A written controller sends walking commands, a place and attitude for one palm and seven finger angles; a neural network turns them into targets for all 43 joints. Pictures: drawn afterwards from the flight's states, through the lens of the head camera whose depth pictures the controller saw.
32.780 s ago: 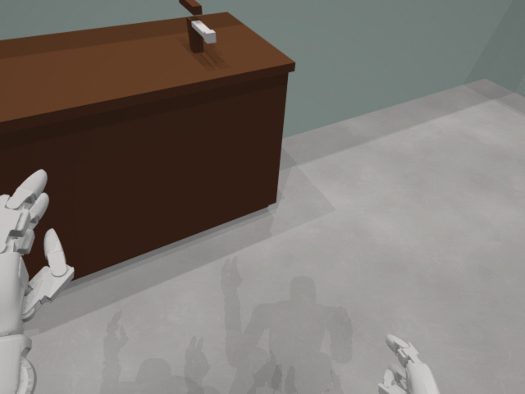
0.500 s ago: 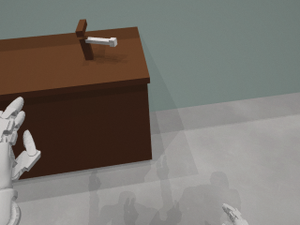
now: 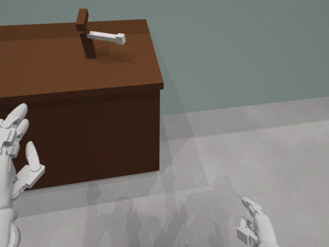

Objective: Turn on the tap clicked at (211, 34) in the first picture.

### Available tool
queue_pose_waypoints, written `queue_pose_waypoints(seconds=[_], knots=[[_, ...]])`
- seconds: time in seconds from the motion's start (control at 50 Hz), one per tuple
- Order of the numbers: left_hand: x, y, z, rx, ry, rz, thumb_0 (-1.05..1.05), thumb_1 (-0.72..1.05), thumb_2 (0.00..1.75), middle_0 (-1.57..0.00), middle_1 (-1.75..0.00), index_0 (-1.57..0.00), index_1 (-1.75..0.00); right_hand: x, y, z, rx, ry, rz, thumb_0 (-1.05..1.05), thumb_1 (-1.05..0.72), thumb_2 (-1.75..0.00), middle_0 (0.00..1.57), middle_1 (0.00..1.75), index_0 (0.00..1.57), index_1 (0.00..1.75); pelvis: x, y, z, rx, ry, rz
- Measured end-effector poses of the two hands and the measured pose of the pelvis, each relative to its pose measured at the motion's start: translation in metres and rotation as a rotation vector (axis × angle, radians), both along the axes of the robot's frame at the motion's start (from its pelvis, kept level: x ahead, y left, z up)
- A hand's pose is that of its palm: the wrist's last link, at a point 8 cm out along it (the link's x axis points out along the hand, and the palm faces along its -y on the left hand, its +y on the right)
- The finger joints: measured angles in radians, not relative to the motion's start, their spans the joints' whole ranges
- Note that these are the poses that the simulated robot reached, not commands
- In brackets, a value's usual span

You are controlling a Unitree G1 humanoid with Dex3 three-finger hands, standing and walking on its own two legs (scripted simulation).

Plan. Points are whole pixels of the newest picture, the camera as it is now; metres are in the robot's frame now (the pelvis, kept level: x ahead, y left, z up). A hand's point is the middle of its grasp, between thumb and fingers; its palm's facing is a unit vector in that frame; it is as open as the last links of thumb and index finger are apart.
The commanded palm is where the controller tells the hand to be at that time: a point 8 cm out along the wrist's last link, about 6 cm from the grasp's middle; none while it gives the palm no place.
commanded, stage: stop stepping back and stand still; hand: left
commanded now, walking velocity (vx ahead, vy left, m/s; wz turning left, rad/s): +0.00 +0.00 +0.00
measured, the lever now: (120, 39) +0.76 +0.22 +0.12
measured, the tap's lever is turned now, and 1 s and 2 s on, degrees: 67 67 67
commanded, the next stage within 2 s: stand and check the lever's angle in 0.52 s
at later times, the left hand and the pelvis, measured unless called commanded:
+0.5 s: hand (31, 180) +0.19 +0.25 +0.15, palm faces +0.40 -0.84 -0.36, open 7.4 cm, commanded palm +0.14 +0.29 +0.18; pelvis -0.02 +0.01 +0.00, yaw +0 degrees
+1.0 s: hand (27, 181) +0.19 +0.25 +0.15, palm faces +0.42 -0.83 -0.36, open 7.4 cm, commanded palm +0.14 +0.29 +0.18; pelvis -0.02 +0.01 +0.00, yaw +1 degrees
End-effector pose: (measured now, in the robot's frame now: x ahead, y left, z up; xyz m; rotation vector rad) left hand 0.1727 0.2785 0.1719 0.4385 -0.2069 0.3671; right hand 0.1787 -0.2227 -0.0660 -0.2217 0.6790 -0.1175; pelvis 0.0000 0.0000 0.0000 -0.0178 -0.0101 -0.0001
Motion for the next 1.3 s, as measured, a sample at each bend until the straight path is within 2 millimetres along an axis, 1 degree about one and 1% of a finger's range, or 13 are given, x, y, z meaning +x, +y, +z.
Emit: queue_pose_waypoints(seconds=[0.12,0.24,0.42,0.56,0.72,0.9,1.1,1.3], knots=[[-0.006,0.002,-0.001,-0.003,0.018,0.0,0.02,0.89,0.9,-0.21,-0.3,-0.21,-0.3,-0.016,0.005,-0.007,0.013,0.033,-0.013,0.01,-0.9,-0.9,0.2,0.3,0.21,0.3,-0.003,0.003,0.001,-0.001,-0.002,-0.002],[-0.013,0.007,-0.001,-0.009,0.017,0.024,0.02,0.89,0.9,-0.21,-0.3,-0.21,-0.3,-0.03,0.003,-0.011,0.005,0.056,-0.019,0.02,-0.9,-0.9,0.2,0.3,0.21,0.3,-0.009,0.005,0.002,-0.003,-0.005,0.0],[-0.02,0.009,-0.007,-0.029,0.024,0.028,0.02,0.9,0.9,-0.2,-0.3,-0.21,-0.3,-0.041,-0.004,-0.008,-0.02,0.056,-0.028,0.02,-0.9,-0.9,0.2,0.3,0.21,0.3,-0.018,0.007,0.002,-0.007,-0.005,0.003],[-0.024,0.01,-0.004,-0.019,0.014,0.021,0.02,0.89,0.9,-0.21,-0.3,-0.21,-0.3,-0.04,-0.003,-0.004,-0.031,0.04,-0.026,0.02,-0.9,-0.9,0.2,0.3,0.21,0.3,-0.022,0.008,0.002,-0.009,-0.006,0.006],[-0.028,0.013,-0.004,-0.017,0.013,0.036,0.02,0.89,0.9,-0.21,-0.3,-0.21,-0.3,-0.036,0.003,-0.004,-0.022,0.032,-0.009,0.02,-0.9,-0.9,0.2,0.3,0.21,0.3,-0.022,0.009,0.002,-0.009,-0.004,0.01],[-0.027,0.014,-0.007,-0.026,0.025,0.046,0.02,0.89,0.9,-0.2,-0.3,-0.21,-0.3,-0.031,0.009,-0.006,-0.012,0.039,0.009,0.02,-0.9,-0.9,0.2,0.3,0.21,0.3,-0.021,0.009,0.002,-0.011,-0.001,0.013],[-0.024,0.014,-0.006,-0.028,0.024,0.038,0.02,0.89,0.9,-0.21,-0.3,-0.21,-0.3,-0.027,0.007,-0.003,-0.018,0.034,0.001,0.02,-0.9,-0.9,0.2,0.3,0.21,0.3,-0.018,0.009,0.002,-0.011,-0.002,0.014],[-0.024,0.017,-0.01,-0.037,0.035,0.044,0.02,0.9,0.9,-0.21,-0.3,-0.21,-0.3,-0.026,0.006,-0.001,-0.028,0.033,-0.001,0.01,-0.9,-0.9,0.2,0.3,0.21,0.3,-0.018,0.011,0.002,-0.013,-0.001,0.013]])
